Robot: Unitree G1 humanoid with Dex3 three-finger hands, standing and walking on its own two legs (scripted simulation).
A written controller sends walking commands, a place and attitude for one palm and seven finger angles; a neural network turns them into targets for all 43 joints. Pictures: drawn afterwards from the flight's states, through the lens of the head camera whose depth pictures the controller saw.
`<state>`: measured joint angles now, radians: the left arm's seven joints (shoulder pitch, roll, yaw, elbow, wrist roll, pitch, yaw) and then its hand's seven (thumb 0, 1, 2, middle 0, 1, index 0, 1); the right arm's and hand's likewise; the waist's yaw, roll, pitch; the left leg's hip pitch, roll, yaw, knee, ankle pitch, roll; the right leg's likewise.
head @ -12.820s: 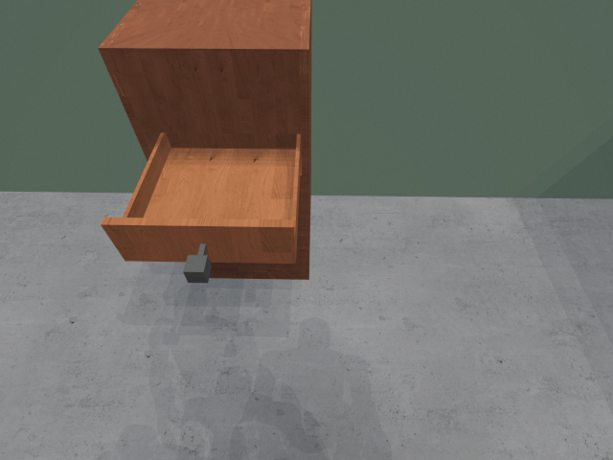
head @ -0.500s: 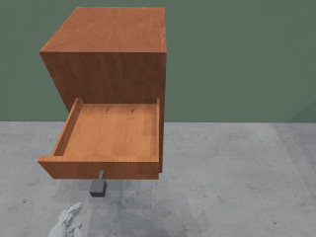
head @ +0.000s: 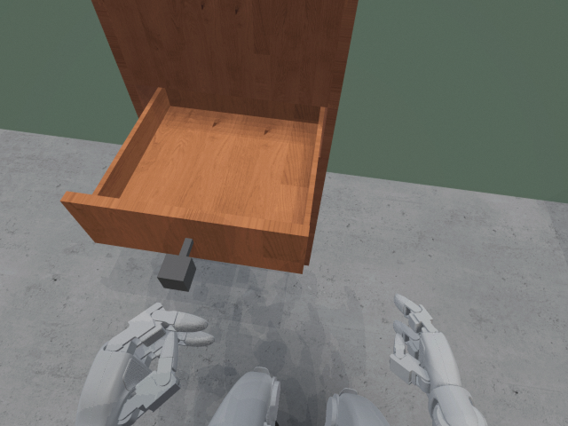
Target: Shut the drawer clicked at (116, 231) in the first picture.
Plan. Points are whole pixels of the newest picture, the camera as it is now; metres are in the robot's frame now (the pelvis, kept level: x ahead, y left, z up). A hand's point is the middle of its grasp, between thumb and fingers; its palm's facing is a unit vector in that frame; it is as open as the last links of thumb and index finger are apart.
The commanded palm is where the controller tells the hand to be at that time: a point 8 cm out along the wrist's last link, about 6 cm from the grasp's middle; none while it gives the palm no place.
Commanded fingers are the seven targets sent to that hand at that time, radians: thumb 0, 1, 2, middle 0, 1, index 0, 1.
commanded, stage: raise the hand and make a fist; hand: left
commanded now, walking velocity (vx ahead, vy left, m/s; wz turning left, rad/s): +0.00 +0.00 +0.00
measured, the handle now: (181, 261) +0.35 +0.22 -0.03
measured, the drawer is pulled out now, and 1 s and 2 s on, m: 0.30 0.30 0.30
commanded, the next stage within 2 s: bring the fist close to the handle in 1.22 s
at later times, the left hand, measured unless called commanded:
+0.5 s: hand (156, 374) +0.17 +0.17 +0.06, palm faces +0.01 -1.00 -0.04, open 3.1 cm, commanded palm +0.12 +0.23 +0.07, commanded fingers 0.00 0.90 0.90 -1.40 -1.60 -1.40 -1.60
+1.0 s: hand (150, 372) +0.17 +0.17 +0.07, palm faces -0.01 -1.00 -0.02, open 3.3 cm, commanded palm +0.12 +0.23 +0.07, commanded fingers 0.00 0.90 0.90 -1.40 -1.60 -1.40 -1.60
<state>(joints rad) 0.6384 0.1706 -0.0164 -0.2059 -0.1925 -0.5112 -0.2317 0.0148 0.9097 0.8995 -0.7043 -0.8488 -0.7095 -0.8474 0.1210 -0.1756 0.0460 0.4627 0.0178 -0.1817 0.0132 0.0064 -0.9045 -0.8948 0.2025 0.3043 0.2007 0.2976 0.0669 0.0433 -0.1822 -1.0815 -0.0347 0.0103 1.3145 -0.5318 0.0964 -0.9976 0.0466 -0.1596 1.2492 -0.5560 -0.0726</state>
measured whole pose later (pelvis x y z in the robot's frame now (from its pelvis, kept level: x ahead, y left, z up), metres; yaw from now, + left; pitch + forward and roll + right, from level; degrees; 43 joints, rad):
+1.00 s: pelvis +0.01 +0.00 +0.02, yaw -1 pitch +17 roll -5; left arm 0.73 0.22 0.08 -0.21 -0.25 -0.45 -0.23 0.01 0.91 0.90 -1.40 -1.60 -1.40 -1.59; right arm 0.20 -0.20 -0.01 0.48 0.04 -0.15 -0.02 0.01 -0.90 -0.90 0.20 0.30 0.20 0.30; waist 0.00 0.04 -0.20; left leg -1.02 -0.03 0.02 1.25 -0.53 0.10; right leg -0.93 0.06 -0.14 1.17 -0.54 -0.07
